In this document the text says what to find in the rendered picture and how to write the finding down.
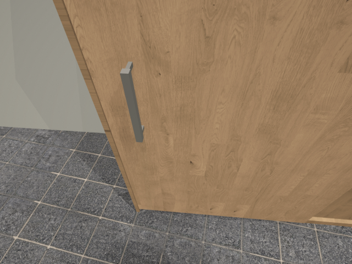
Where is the handle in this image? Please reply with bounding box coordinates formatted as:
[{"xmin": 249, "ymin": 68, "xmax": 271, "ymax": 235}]
[{"xmin": 120, "ymin": 62, "xmax": 144, "ymax": 142}]

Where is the wardrobe door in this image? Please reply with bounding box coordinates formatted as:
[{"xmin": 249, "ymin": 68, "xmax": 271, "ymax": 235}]
[
  {"xmin": 63, "ymin": 0, "xmax": 352, "ymax": 223},
  {"xmin": 314, "ymin": 188, "xmax": 352, "ymax": 220}
]

